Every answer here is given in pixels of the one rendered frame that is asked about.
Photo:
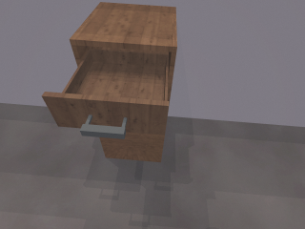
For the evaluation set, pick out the handle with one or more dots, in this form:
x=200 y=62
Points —
x=89 y=129

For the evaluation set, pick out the drawer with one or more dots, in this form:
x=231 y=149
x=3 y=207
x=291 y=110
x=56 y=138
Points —
x=111 y=85

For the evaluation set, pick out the cabinet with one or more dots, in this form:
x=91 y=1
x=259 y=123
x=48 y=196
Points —
x=130 y=28

